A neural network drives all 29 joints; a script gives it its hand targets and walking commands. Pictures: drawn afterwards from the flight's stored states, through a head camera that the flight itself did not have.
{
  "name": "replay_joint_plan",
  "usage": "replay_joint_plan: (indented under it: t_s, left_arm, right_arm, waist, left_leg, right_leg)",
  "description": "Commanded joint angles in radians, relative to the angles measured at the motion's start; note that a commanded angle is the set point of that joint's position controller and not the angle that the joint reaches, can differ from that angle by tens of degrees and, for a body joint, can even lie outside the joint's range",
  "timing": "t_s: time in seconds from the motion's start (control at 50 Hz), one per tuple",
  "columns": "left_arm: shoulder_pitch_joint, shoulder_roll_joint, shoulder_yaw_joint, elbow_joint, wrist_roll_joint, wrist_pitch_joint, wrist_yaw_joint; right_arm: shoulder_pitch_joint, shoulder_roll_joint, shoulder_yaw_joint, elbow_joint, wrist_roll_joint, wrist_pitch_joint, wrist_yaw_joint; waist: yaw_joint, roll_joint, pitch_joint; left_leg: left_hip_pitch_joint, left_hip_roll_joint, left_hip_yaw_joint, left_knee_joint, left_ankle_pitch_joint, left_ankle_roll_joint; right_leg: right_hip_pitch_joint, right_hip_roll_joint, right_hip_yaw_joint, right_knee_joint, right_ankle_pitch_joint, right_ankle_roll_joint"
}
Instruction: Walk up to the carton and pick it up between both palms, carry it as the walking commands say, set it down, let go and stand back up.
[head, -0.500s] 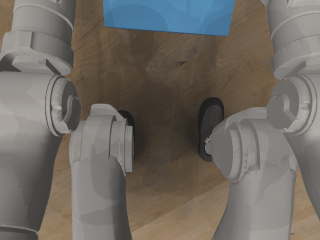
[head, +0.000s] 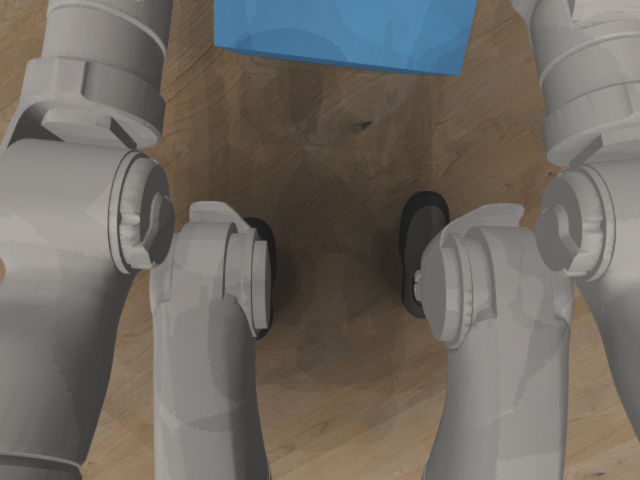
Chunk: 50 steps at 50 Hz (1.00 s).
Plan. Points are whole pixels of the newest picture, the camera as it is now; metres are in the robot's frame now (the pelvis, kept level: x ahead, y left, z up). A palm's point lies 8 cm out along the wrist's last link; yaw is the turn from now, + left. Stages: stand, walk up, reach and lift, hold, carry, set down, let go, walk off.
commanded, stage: reach and lift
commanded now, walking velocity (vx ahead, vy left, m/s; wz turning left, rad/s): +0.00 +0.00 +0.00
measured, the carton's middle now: out of the picture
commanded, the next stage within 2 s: none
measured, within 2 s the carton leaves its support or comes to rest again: neither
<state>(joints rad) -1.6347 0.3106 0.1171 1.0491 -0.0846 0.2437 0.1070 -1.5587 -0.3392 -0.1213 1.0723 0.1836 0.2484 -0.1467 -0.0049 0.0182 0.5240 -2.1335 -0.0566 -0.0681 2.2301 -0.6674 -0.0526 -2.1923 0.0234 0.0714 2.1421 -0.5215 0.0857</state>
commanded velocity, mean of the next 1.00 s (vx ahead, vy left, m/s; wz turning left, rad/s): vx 0.00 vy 0.00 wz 0.00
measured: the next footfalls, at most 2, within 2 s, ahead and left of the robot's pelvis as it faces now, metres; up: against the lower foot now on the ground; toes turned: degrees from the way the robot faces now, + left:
none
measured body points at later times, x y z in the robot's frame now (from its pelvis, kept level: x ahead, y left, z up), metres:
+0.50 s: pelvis -0.01 +0.01 +0.03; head +0.37 +0.01 +0.25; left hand +0.59 +0.15 -0.13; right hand +0.56 -0.15 -0.15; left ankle +0.09 +0.13 -0.34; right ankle +0.13 -0.14 -0.34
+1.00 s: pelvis -0.02 -0.01 +0.07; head +0.35 -0.01 +0.31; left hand +0.57 +0.14 -0.07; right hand +0.54 -0.15 -0.09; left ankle +0.09 +0.13 -0.34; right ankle +0.13 -0.15 -0.34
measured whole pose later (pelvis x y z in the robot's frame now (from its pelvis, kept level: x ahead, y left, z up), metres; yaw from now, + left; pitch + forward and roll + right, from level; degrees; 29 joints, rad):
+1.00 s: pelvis -0.02 -0.01 +0.07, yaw +1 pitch +29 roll +0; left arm -1.55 0.18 0.30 0.84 0.07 0.32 0.24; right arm -1.46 -0.19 -0.29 0.79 0.00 0.40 -0.29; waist 0.00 0.02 0.52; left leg -1.91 -0.06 -0.08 2.00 -0.59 -0.07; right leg -1.96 0.04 0.07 1.93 -0.47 0.07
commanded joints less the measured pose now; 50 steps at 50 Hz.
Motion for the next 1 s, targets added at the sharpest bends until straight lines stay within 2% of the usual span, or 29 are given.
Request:
replay_joint_plan:
  t_s: [0.0, 0.04, 0.06, 0.12, 0.16, 0.18, 0.22, 0.26, 0.28, 0.3, 0.32, 0.34, 0.36, 0.4, 0.42, 0.44, 0.46, 0.52, 0.54, 0.56, 0.62, 0.68, 0.78, 0.8, 0.86, 0.92, 0.94, 0.96, 0.98]
  left_arm:
    - [-0.509, -0.951, -0.199, -0.158, -0.078, -0.026, -0.323]
    - [-0.458, -0.956, -0.162, -0.087, -0.044, -0.004, -0.344]
    - [-0.47, -0.961, -0.147, -0.085, -0.035, 0.0, -0.348]
    - [-0.477, -0.967, -0.125, -0.094, -0.019, 0.008, -0.362]
    - [-0.486, -0.973, -0.156, -0.127, -0.035, 0.017, -0.368]
    - [-0.511, -0.978, -0.158, -0.147, -0.037, 0.017, -0.368]
    - [-0.521, -1.0, -0.175, -0.154, -0.044, 0.022, -0.367]
    - [-0.517, -1.004, -0.202, -0.182, -0.044, 0.027, -0.368]
    - [-0.527, -1.007, -0.203, -0.189, -0.042, 0.025, -0.366]
    - [-0.525, -1.02, -0.21, -0.179, -0.042, 0.031, -0.366]
    - [-0.524, -1.025, -0.216, -0.173, -0.046, 0.034, -0.361]
    - [-0.534, -1.057, -0.216, -0.193, -0.048, 0.037, -0.359]
    - [-0.537, -1.038, -0.216, -0.201, -0.049, 0.036, -0.351]
    - [-0.567, -1.051, -0.237, -0.252, -0.06, 0.033, -0.346]
    - [-0.57, -1.054, -0.244, -0.265, -0.056, 0.038, -0.338]
    - [-0.554, -1.064, -0.233, -0.235, -0.048, 0.044, -0.334]
    - [-0.54, -1.074, -0.23, -0.232, -0.046, 0.046, -0.334]
    - [-0.523, -1.086, -0.234, -0.244, -0.041, 0.056, -0.333]
    - [-0.514, -1.095, -0.219, -0.227, -0.032, 0.057, -0.333]
    - [-0.483, -1.107, -0.22, -0.198, -0.027, 0.064, -0.332]
    - [-0.498, -1.125, -0.247, -0.264, -0.044, 0.06, -0.328]
    - [-0.477, -1.144, -0.246, -0.26, -0.03, 0.071, -0.332]
    - [-0.437, -1.164, -0.225, -0.223, -0.005, 0.075, -0.333]
    - [-0.427, -1.177, -0.217, -0.227, 0.009, 0.075, -0.335]
    - [-0.429, -1.163, -0.205, -0.246, 0.028, 0.072, -0.336]
    - [-0.446, -1.166, -0.209, -0.249, 0.008, 0.076, -0.338]
    - [-0.47, -1.145, -0.217, -0.268, 0.004, 0.079, -0.341]
    - [-0.488, -1.129, -0.202, -0.265, 0.016, 0.085, -0.349]
    - [-0.49, -1.159, -0.235, -0.321, -0.004, 0.088, -0.348]
  right_arm:
    - [-0.826, 0.981, 0.231, -0.436, 0.09, -0.094, 0.272]
    - [-0.837, 0.976, 0.217, -0.453, 0.07, -0.084, 0.273]
    - [-0.836, 0.979, 0.205, -0.437, 0.055, -0.076, 0.272]
    - [-0.846, 0.996, 0.203, -0.475, 0.042, -0.065, 0.272]
    - [-0.849, 0.982, 0.21, -0.508, 0.046, -0.059, 0.269]
    - [-0.863, 0.989, 0.217, -0.525, 0.042, -0.056, 0.267]
    - [-0.832, 1.007, 0.201, -0.49, 0.022, -0.046, 0.268]
    - [-0.818, 1.018, 0.215, -0.51, 0.031, -0.038, 0.274]
    - [-0.813, 1.03, 0.193, -0.499, 0.023, -0.038, 0.279]
    - [-0.818, 1.026, 0.197, -0.507, 0.018, -0.036, 0.281]
    - [-0.825, 1.013, 0.187, -0.506, 0.011, -0.031, 0.285]
    - [-0.877, 0.985, 0.196, -0.559, 0.019, -0.039, 0.285]
    - [-0.869, 1.0, 0.209, -0.568, 0.029, -0.033, 0.29]
    - [-0.859, 1.011, 0.201, -0.557, 0.016, -0.027, 0.292]
    - [-0.85, 1.028, 0.214, -0.561, 0.03, -0.023, 0.298]
    - [-0.86, 1.023, 0.203, -0.562, 0.023, -0.021, 0.302]
    - [-0.835, 1.022, 0.2, -0.552, 0.016, -0.018, 0.304]
    - [-0.808, 1.034, 0.197, -0.55, 0.006, -0.003, 0.313]
    - [-0.808, 1.037, 0.194, -0.538, -0.002, 0.0, 0.318]
    - [-0.803, 1.046, 0.191, -0.553, -0.006, 0.0, 0.319]
    - [-0.783, 1.077, 0.225, -0.588, 0.007, 0.008, 0.325]
    - [-0.804, 1.094, 0.252, -0.623, 0.013, 0.016, 0.321]
    - [-0.777, 1.134, 0.261, -0.605, 0.001, 0.021, 0.32]
    - [-0.779, 1.12, 0.257, -0.609, -0.006, 0.019, 0.323]
    - [-0.768, 1.146, 0.253, -0.599, -0.008, 0.019, 0.325]
    - [-0.811, 1.136, 0.268, -0.647, -0.002, 0.021, 0.314]
    - [-0.791, 1.148, 0.265, -0.621, -0.007, 0.03, 0.309]
    - [-0.798, 1.136, 0.256, -0.595, -0.018, 0.036, 0.307]
    - [-0.799, 1.153, 0.285, -0.656, -0.003, 0.037, 0.303]
  waist:
    - [-0.011, -0.061, -1.669]
    - [0.014, -0.054, -1.644]
    - [-0.002, -0.062, -1.627]
    - [0.011, -0.053, -1.683]
    - [-0.018, -0.042, -1.763]
    - [-0.009, -0.043, -1.789]
    - [-0.046, -0.026, -1.795]
    - [-0.034, 0.021, -1.839]
    - [-0.058, 0.011, -1.832]
    - [-0.05, 0.031, -1.833]
    - [-0.073, 0.028, -1.835]
    - [-0.058, 0.053, -1.879]
    - [-0.063, 0.035, -1.907]
    - [-0.069, 0.055, -1.952]
    - [-0.057, 0.06, -1.968]
    - [-0.071, 0.055, -1.962]
    - [-0.064, 0.071, -1.965]
    - [-0.084, 0.043, -1.97]
    - [-0.066, 0.056, -1.954]
    - [-0.071, 0.061, -1.973]
    - [-0.082, 0.03, -2.052]
    - [-0.051, 0.02, -2.111]
    - [-0.034, -0.011, -2.114]
    - [-0.048, -0.006, -2.127]
    - [-0.006, 0.0, -2.133]
    - [-0.008, -0.034, -2.191]
    - [-0.03, -0.037, -2.179]
    - [-0.003, -0.036, -2.155]
    - [-0.028, -0.045, -2.261]
  left_leg:
    - [0.479, -0.055, 0.155, -0.225, 0.409, 0.058]
    - [0.456, -0.06, 0.157, -0.241, 0.389, 0.06]
    - [0.424, -0.059, 0.158, -0.248, 0.359, 0.065]
    - [0.42, -0.064, 0.169, -0.255, 0.365, 0.064]
    - [0.458, -0.06, 0.164, -0.263, 0.381, 0.059]
    - [0.477, -0.063, 0.16, -0.269, 0.4, 0.061]
    - [0.485, -0.06, 0.154, -0.274, 0.388, 0.057]
    - [0.54, -0.061, 0.164, -0.277, 0.42, 0.052]
    - [0.536, -0.06, 0.155, -0.287, 0.408, 0.054]
    - [0.562, -0.059, 0.159, -0.283, 0.412, 0.048]
    - [0.588, -0.058, 0.147, -0.294, 0.413, 0.049]
    - [0.626, -0.062, 0.148, -0.296, 0.431, 0.045]
    - [0.651, -0.055, 0.144, -0.293, 0.438, 0.045]
    - [0.687, -0.06, 0.14, -0.302, 0.457, 0.041]
    - [0.722, -0.059, 0.141, -0.307, 0.482, 0.041]
    - [0.733, -0.061, 0.136, -0.311, 0.48, 0.042]
    - [0.732, -0.063, 0.133, -0.31, 0.481, 0.041]
    - [0.74, -0.065, 0.131, -0.326, 0.478, 0.04]
    - [0.734, -0.068, 0.134, -0.334, 0.465, 0.041]
    - [0.743, -0.068, 0.133, -0.335, 0.468, 0.043]
    - [0.763, -0.072, 0.135, -0.335, 0.529, 0.036]
    - [0.772, -0.076, 0.141, -0.347, 0.523, 0.04]
    - [0.747, -0.079, 0.142, -0.376, 0.507, 0.049]
    - [0.757, -0.076, 0.14, -0.379, 0.51, 0.049]
    - [0.739, -0.076, 0.145, -0.407, 0.478, 0.052]
    - [0.725, -0.077, 0.157, -0.412, 0.442, 0.049]
    - [0.708, -0.072, 0.159, -0.418, 0.42, 0.052]
    - [0.673, -0.073, 0.166, -0.423, 0.377, 0.058]
    - [0.726, -0.079, 0.17, -0.427, 0.413, 0.054]
  right_leg:
    - [0.837, 0.084, -0.2, -0.083, 0.407, -0.041]
    - [0.834, 0.087, -0.194, -0.104, 0.381, -0.043]
    - [0.841, 0.083, -0.197, -0.107, 0.372, -0.04]
    - [0.881, 0.092, -0.185, -0.129, 0.391, -0.041]
    - [0.914, 0.089, -0.199, -0.131, 0.419, -0.039]
    - [0.923, 0.09, -0.197, -0.133, 0.428, -0.042]
    - [0.894, 0.088, -0.201, -0.139, 0.414, -0.046]
    - [0.896, 0.089, -0.196, -0.153, 0.432, -0.045]
    - [0.863, 0.092, -0.211, -0.152, 0.421, -0.047]
    - [0.837, 0.09, -0.2, -0.165, 0.401, -0.054]
    - [0.816, 0.087, -0.216, -0.161, 0.394, -0.051]
    - [0.834, 0.088, -0.214, -0.161, 0.392, -0.055]
    - [0.824, 0.09, -0.216, -0.163, 0.396, -0.055]
    - [0.827, 0.087, -0.225, -0.161, 0.404, -0.053]
    - [0.818, 0.089, -0.224, -0.165, 0.415, -0.052]
    - [0.804, 0.092, -0.23, -0.171, 0.403, -0.053]
    - [0.801, 0.089, -0.223, -0.166, 0.4, -0.058]
    - [0.821, 0.092, -0.231, -0.185, 0.405, -0.05]
    - [0.815, 0.09, -0.224, -0.189, 0.385, -0.053]
    - [0.797, 0.093, -0.228, -0.187, 0.388, -0.054]
    - [0.863, 0.1, -0.226, -0.2, 0.451, -0.048]
    - [0.908, 0.097, -0.222, -0.215, 0.459, -0.045]
    - [0.906, 0.108, -0.213, -0.25, 0.443, -0.045]
    - [0.901, 0.11, -0.218, -0.254, 0.447, -0.044]
    - [0.902, 0.112, -0.206, -0.278, 0.415, -0.047]
    - [0.971, 0.107, -0.209, -0.303, 0.391, -0.044]
    - [0.985, 0.109, -0.208, -0.311, 0.387, -0.041]
    - [0.987, 0.099, -0.201, -0.311, 0.353, -0.044]
    - [1.052, 0.114, -0.208, -0.32, 0.392, -0.042]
